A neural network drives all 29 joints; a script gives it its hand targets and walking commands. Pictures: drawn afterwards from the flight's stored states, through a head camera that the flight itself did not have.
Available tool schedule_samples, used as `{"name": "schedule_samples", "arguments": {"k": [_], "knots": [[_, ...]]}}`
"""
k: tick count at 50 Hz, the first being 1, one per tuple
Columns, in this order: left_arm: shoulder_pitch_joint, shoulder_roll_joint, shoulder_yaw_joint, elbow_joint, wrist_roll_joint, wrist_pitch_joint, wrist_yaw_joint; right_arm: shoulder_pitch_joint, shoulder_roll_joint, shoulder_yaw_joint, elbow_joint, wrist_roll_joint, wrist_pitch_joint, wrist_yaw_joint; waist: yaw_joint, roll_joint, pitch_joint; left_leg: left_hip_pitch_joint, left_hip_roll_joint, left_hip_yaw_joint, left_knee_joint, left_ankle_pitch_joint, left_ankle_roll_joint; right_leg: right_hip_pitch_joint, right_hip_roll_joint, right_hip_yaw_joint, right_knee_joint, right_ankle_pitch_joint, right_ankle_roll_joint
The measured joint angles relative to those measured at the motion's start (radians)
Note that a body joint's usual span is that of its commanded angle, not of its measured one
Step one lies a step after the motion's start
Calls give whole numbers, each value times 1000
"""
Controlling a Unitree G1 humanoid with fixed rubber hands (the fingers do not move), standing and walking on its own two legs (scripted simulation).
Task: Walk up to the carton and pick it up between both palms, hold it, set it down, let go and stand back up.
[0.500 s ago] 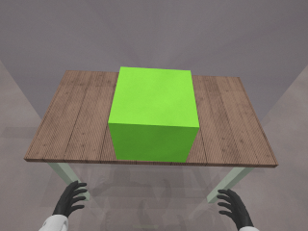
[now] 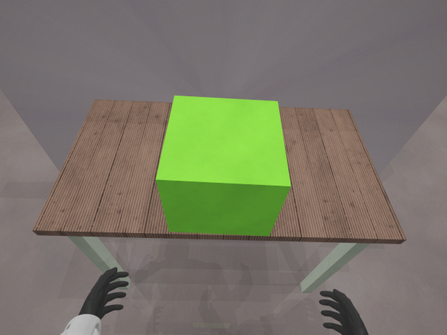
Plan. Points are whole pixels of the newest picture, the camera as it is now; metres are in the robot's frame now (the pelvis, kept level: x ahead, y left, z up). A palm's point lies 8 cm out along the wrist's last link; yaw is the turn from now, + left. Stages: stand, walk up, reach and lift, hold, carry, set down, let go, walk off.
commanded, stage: let go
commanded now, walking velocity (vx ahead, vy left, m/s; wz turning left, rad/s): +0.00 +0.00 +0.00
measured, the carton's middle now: (222, 167) +0.47 +0.00 -0.02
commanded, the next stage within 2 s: stand in 0.36 s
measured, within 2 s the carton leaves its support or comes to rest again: neither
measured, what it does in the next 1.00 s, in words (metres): stands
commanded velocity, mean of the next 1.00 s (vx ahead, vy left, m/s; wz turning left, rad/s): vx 0.00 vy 0.00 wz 0.00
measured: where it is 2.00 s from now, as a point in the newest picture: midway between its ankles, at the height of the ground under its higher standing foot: outside the picture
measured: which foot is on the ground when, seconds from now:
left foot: down 0.00-1.00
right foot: down 0.00-1.00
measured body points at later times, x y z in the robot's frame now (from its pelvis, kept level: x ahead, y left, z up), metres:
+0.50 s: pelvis +0.00 +0.00 +0.00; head +0.02 +0.01 +0.45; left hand +0.18 +0.25 -0.08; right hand +0.13 -0.26 -0.10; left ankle +0.00 +0.13 -0.74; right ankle +0.00 -0.11 -0.74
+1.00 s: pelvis -0.01 +0.00 -0.01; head +0.00 +0.01 +0.44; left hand +0.15 +0.28 -0.09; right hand +0.10 -0.27 -0.11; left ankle +0.00 +0.13 -0.74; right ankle -0.01 -0.11 -0.74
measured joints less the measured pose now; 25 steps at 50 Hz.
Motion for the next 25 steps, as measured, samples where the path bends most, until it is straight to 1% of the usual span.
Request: {"name": "schedule_samples", "arguments": {"k": [9, 15, 19, 20, 23, 25], "knots": [[0, -9, -6, 2, 11, 7, 13, -1, 0, -8, 7, -3, -9, 10, 0, 0, 1, 0, 0, 0, 0, 0, 0, 0, 0, 0, 0, 0, 0], [0, -9, -3, 5, 13, 9, 13, -1, 0, -5, 10, -6, -9, 10, 0, 0, 2, 0, 0, 0, 0, -1, 0, 0, 0, 0, 0, -1, 0], [0, -9, -9, 5, 20, 16, 20, -2, 0, -14, 17, -6, -5, 20, 0, 0, 5, 0, 0, 0, 0, -2, 0, 0, 0, 0, 0, -1, 0], [0, -5, -12, 11, 28, 4, 20, -2, -3, -17, 19, -21, 10, 19, 0, 0, 5, 0, 0, 0, 4, -3, 0, 0, 0, 0, 4, -3, 0], [0, 27, -4, 44, 45, -43, 18, -2, -19, -28, 25, -52, 95, 9, 0, 0, 4, 1, 0, 0, 37, -21, 0, 1, 0, 0, 37, -21, 0], [0, 52, 11, 66, 50, -68, 13, -2, -28, -36, 32, -56, 139, 4, 0, 0, 4, 0, 0, 0, 55, -31, 0, 0, 0, 0, 54, -31, 0]]}}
